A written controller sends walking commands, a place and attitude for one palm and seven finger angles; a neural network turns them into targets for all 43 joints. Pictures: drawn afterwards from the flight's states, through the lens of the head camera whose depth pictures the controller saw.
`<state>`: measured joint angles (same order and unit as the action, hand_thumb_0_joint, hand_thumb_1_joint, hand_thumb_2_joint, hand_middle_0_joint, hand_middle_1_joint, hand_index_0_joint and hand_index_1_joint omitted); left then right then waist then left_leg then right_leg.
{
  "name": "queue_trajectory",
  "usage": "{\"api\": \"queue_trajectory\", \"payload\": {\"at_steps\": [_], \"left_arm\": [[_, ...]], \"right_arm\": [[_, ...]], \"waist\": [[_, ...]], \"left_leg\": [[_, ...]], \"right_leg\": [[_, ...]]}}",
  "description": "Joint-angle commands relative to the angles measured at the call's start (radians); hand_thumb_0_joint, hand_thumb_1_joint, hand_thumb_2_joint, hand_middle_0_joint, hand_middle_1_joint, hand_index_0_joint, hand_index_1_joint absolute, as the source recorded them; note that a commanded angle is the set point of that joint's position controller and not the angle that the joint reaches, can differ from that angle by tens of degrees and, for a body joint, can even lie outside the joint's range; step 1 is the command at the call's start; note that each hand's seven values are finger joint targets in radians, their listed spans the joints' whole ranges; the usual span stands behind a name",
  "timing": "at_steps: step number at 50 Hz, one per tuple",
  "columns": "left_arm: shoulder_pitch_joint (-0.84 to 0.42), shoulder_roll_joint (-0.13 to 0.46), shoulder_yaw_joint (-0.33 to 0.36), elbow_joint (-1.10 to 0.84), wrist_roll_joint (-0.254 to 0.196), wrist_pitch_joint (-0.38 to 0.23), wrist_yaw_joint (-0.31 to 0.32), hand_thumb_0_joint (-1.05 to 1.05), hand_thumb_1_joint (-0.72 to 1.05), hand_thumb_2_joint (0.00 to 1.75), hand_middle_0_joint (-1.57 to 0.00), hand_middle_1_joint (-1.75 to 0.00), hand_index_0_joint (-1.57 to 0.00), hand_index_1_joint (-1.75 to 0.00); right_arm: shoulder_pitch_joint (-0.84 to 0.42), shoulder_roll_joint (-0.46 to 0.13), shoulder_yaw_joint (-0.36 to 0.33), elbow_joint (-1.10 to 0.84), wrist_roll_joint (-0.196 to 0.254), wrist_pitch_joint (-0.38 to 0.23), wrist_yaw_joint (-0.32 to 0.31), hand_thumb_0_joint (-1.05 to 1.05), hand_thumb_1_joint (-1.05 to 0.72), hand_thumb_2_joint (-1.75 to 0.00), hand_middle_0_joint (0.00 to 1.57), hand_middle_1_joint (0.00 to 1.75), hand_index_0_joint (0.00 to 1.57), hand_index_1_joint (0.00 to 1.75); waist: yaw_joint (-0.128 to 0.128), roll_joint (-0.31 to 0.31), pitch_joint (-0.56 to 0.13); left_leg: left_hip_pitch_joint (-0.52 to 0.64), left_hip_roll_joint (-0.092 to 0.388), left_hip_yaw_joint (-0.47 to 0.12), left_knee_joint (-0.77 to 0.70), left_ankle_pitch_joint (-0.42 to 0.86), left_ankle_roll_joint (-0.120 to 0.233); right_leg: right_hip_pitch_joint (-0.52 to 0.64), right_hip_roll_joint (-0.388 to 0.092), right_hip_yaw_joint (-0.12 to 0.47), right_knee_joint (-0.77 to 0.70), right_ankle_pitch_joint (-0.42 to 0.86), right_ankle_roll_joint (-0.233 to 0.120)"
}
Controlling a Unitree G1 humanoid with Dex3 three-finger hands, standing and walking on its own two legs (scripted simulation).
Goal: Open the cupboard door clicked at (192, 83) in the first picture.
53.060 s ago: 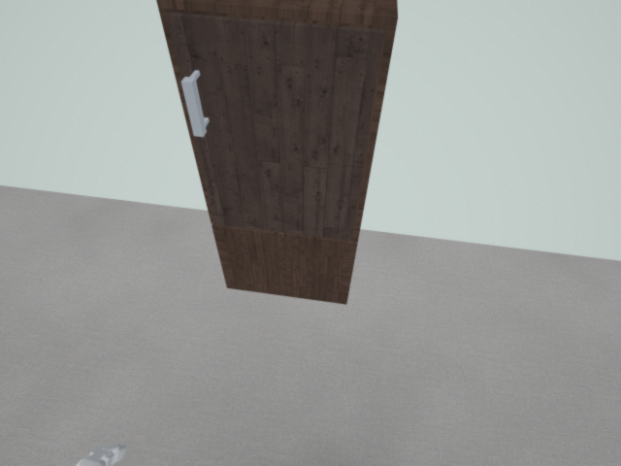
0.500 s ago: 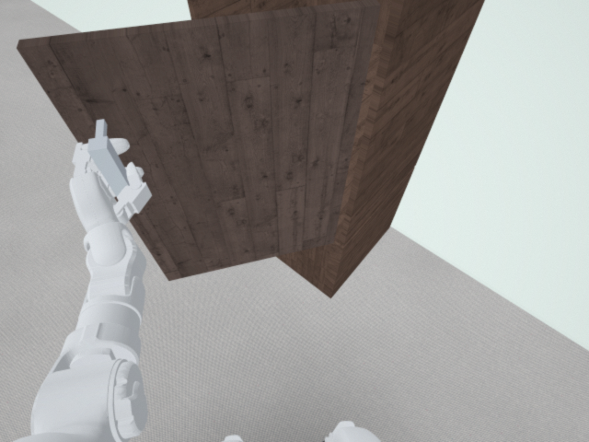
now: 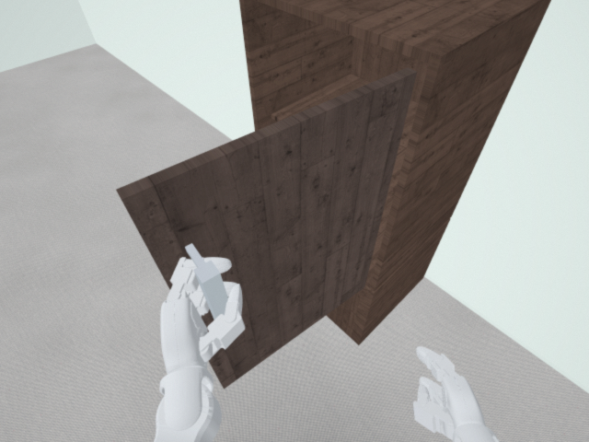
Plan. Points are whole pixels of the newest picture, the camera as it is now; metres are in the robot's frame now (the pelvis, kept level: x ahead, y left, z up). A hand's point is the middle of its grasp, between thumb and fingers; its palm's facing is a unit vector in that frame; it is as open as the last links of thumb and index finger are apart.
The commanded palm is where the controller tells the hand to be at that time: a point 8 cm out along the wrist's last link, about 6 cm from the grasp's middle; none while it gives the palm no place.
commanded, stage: open thumb and fingers to let go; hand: left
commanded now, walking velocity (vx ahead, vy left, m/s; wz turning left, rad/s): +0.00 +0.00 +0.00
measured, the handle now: (209, 288) +0.30 +0.14 +0.07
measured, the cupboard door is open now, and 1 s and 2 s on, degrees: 83 82 82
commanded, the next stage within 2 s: slide the hand sideways off the handle in 0.90 s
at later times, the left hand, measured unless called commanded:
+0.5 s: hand (236, 313) +0.26 +0.09 +0.07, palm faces +0.36 -0.93 -0.02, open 10.6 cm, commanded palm +0.22 +0.14 +0.07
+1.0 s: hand (230, 314) +0.26 +0.10 +0.07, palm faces +0.30 -0.95 +0.00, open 14.9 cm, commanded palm +0.22 +0.15 +0.07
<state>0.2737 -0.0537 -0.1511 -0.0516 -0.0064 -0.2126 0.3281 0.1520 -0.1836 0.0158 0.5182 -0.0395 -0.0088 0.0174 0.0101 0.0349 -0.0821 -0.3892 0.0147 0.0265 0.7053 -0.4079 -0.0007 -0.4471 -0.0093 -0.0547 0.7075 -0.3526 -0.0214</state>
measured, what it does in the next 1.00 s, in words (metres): stands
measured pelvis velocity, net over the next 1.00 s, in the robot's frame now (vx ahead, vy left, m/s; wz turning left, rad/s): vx -0.03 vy -0.01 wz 0.03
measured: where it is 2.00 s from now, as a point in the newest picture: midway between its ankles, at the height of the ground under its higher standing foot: outside the picture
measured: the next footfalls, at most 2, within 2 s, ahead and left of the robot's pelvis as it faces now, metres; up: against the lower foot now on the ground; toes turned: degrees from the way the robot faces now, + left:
none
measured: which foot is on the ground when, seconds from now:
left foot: down 0.00-1.00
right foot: down 0.00-1.00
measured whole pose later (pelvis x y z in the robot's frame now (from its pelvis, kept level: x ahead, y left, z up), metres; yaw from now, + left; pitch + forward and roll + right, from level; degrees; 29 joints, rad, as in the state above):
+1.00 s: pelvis -0.03 -0.01 -0.01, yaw +2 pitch +4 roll +0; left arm 0.10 -0.02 -0.13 0.07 -0.01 -0.20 0.36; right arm 0.18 -0.19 0.04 0.58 -0.05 -0.01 -0.03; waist 0.02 0.04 -0.05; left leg -0.44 0.01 -0.01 0.75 -0.39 -0.01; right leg -0.48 -0.02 -0.09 0.75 -0.34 -0.04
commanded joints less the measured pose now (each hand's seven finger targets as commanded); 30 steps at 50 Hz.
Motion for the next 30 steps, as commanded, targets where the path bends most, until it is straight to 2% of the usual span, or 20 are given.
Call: {"api": "queue_trajectory", "payload": {"at_steps": [1,3,4,5,6,7,8,9,10,11,12,13,14,16,19,23,24,26,30], "left_arm": [[-0.133,-0.025,-0.006,-0.297,0.066,-0.020,0.119,0.00,0.90,0.90,-0.40,-1.35,-0.40,-1.35],[-0.168,-0.066,-0.075,-0.307,0.106,-0.003,0.142,0.00,0.90,0.90,-0.40,-1.35,-0.40,-1.35],[-0.257,-0.042,-0.064,-0.294,0.123,0.002,0.156,0.00,0.90,0.90,-0.40,-1.35,-0.40,-1.35],[-0.255,-0.018,-0.040,-0.284,0.137,0.004,0.162,0.00,0.83,0.87,-0.40,-1.34,-0.40,-1.34],[-0.235,-0.029,-0.052,-0.265,0.140,0.010,0.158,0.00,0.76,0.84,-0.39,-1.34,-0.39,-1.34],[-0.240,-0.029,-0.054,-0.263,0.132,0.014,0.151,0.00,0.69,0.81,-0.38,-1.33,-0.38,-1.33],[-0.225,-0.037,-0.055,-0.261,0.113,0.018,0.137,0.00,0.62,0.78,-0.38,-1.32,-0.38,-1.32],[-0.239,-0.006,-0.023,-0.261,0.094,0.018,0.125,0.00,0.55,0.75,-0.38,-1.31,-0.38,-1.31],[-0.238,-0.002,-0.018,-0.281,0.084,0.017,0.108,0.00,0.48,0.72,-0.37,-1.30,-0.37,-1.30],[-0.229,0.009,-0.011,-0.274,0.077,0.017,0.093,0.00,0.41,0.69,-0.36,-1.30,-0.36,-1.30],[-0.214,0.004,-0.016,-0.267,0.069,0.020,0.074,0.00,0.34,0.66,-0.36,-1.29,-0.36,-1.29],[-0.215,-0.009,-0.027,-0.262,0.060,0.020,0.061,0.00,0.27,0.63,-0.35,-1.28,-0.35,-1.28],[-0.212,0.008,-0.008,-0.269,0.050,0.016,0.052,0.00,0.20,0.60,-0.35,-1.27,-0.35,-1.27],[-0.212,-0.001,-0.013,-0.270,0.035,0.011,0.040,0.00,0.06,0.54,-0.34,-1.26,-0.34,-1.26],[-0.195,0.040,0.044,-0.248,0.014,0.000,0.034,0.00,-0.15,0.45,-0.32,-1.24,-0.32,-1.24],[-0.226,0.039,0.045,-0.213,0.015,-0.018,0.038,0.00,-0.43,0.33,-0.30,-1.21,-0.30,-1.21],[-0.259,0.051,0.058,-0.220,0.013,-0.026,0.041,0.00,-0.50,0.30,-0.30,-1.20,-0.30,-1.20],[-0.246,0.064,0.079,-0.203,0.011,-0.036,0.044,0.00,-0.50,0.30,-0.30,-1.20,-0.30,-1.20],[-0.278,0.080,0.100,-0.185,0.002,-0.054,0.042,0.00,-0.50,0.30,-0.27,-1.00,-0.27,-1.00]], "right_arm": [[-0.039,-0.085,-0.027,-0.143,-0.021,-0.022,-0.011,0.00,-0.90,-0.90,0.20,0.30,0.20,0.30],[-0.040,-0.084,-0.028,-0.141,-0.029,-0.017,-0.010,0.00,-0.90,-0.90,0.20,0.30,0.20,0.30],[-0.040,-0.083,-0.025,-0.131,-0.032,-0.012,-0.017,0.00,-0.90,-0.90,0.20,0.30,0.20,0.30],[-0.041,-0.082,-0.028,-0.129,-0.037,-0.008,-0.024,0.00,-0.90,-0.90,0.20,0.30,0.20,0.30],[-0.044,-0.077,-0.022,-0.128,-0.036,-0.002,-0.026,0.00,-0.90,-0.90,0.20,0.30,0.20,0.30],[-0.038,-0.077,-0.023,-0.127,-0.035,0.002,-0.030,0.00,-0.90,-0.90,0.20,0.30,0.20,0.30],[-0.047,-0.074,-0.021,-0.132,-0.033,0.003,-0.033,0.00,-0.90,-0.90,0.20,0.30,0.20,0.30],[-0.044,-0.075,-0.020,-0.128,-0.031,0.008,-0.041,0.00,-0.90,-0.90,0.20,0.30,0.20,0.30],[-0.050,-0.076,-0.020,-0.132,-0.031,0.008,-0.047,0.00,-0.90,-0.90,0.20,0.30,0.20,0.30],[-0.043,-0.076,-0.019,-0.129,-0.029,0.010,-0.052,0.00,-0.90,-0.90,0.20,0.30,0.20,0.30],[-0.044,-0.078,-0.019,-0.131,-0.025,0.011,-0.055,0.00,-0.90,-0.90,0.20,0.30,0.20,0.30],[-0.041,-0.077,-0.017,-0.129,-0.025,0.009,-0.056,0.00,-0.90,-0.90,0.20,0.30,0.20,0.30],[-0.043,-0.081,-0.019,-0.131,-0.022,0.007,-0.059,0.00,-0.90,-0.90,0.20,0.30,0.20,0.30],[-0.042,-0.082,-0.016,-0.132,-0.020,-0.003,-0.060,0.00,-0.90,-0.90,0.20,0.30,0.20,0.30],[-0.044,-0.089,-0.017,-0.127,-0.019,-0.013,-0.065,0.00,-0.90,-0.90,0.20,0.30,0.20,0.30],[-0.051,-0.091,-0.021,-0.117,-0.018,-0.030,-0.067,0.00,-0.90,-0.90,0.20,0.30,0.20,0.30],[-0.051,-0.093,-0.023,-0.111,-0.018,-0.035,-0.068,0.00,-0.90,-0.90,0.20,0.30,0.20,0.30],[-0.048,-0.094,-0.025,-0.108,-0.017,-0.042,-0.069,0.00,-0.90,-0.90,0.20,0.30,0.20,0.30],[-0.050,-0.094,-0.027,-0.096,-0.014,-0.052,-0.071,0.00,-0.90,-0.90,0.20,0.30,0.20,0.30]], "waist": [[-0.001,-0.058,-0.130],[-0.017,-0.065,-0.146],[-0.028,-0.067,-0.142],[-0.016,-0.073,-0.168],[-0.011,-0.050,-0.168],[-0.017,-0.069,-0.181],[-0.003,-0.052,-0.193],[-0.006,-0.081,-0.202],[0.002,-0.067,-0.226],[0.001,-0.087,-0.229],[0.001,-0.079,-0.224],[-0.003,-0.099,-0.212],[0.001,-0.096,-0.216],[0.001,-0.107,-0.197],[0.009,-0.132,-0.177],[0.004,-0.142,-0.142],[0.002,-0.138,-0.154],[0.011,-0.133,-0.163],[0.011,-0.120,-0.167]], "left_leg": [[-0.010,-0.008,-0.019,-0.051,0.304,0.004],[-0.004,-0.007,-0.027,-0.026,0.304,0.005],[-0.012,-0.010,-0.033,-0.014,0.291,0.005],[-0.019,-0.014,-0.032,-0.006,0.283,0.005],[-0.024,-0.017,-0.030,-0.004,0.279,0.005],[-0.021,-0.018,-0.032,0.001,0.290,0.006],[-0.023,-0.023,-0.028,-0.001,0.284,0.005],[-0.024,-0.024,-0.028,0.000,0.288,0.006],[-0.023,-0.028,-0.023,0.001,0.292,0.008],[-0.024,-0.027,-0.025,0.000,0.299,0.009],[-0.028,-0.027,-0.024,0.001,0.303,0.009],[-0.029,-0.025,-0.028,-0.002,0.307,0.010],[-0.031,-0.024,-0.026,-0.001,0.299,0.009],[-0.040,-0.027,-0.030,-0.005,0.281,0.011],[-0.064,-0.029,-0.029,-0.006,0.245,0.010],[-0.079,-0.032,-0.027,-0.007,0.187,0.013],[-0.076,-0.034,-0.025,-0.004,0.178,0.014],[-0.084,-0.036,-0.022,-0.006,0.165,0.014],[-0.086,-0.039,-0.016,-0.009,0.147,0.015]], "right_leg": [[0.120,-0.001,-0.015,-0.039,0.324,-0.009],[0.094,-0.002,-0.014,-0.023,0.321,-0.009],[0.073,-0.006,-0.011,-0.018,0.314,-0.008],[0.080,-0.007,-0.003,-0.013,0.310,-0.009],[0.084,-0.008,0.000,-0.014,0.311,-0.011],[0.097,-0.008,0.002,-0.016,0.331,-0.011],[0.111,-0.011,0.002,-0.016,0.338,-0.010],[0.130,-0.012,0.008,-0.022,0.358,-0.008],[0.151,-0.016,0.018,-0.025,0.376,-0.007],[0.165,-0.018,0.021,-0.026,0.397,-0.006],[0.169,-0.018,0.024,-0.029,0.406,-0.007],[0.168,-0.020,0.020,-0.027,0.418,-0.004],[0.171,-0.021,0.026,-0.032,0.412,-0.002],[0.170,-0.024,0.029,-0.040,0.400,0.003],[0.171,-0.031,0.048,-0.058,0.368,0.010],[0.137,-0.039,0.069,-0.089,0.252,0.014],[0.133,-0.042,0.078,-0.096,0.231,0.017],[0.142,-0.045,0.090,-0.108,0.195,0.016],[0.148,-0.051,0.111,-0.131,0.151,0.019]]}}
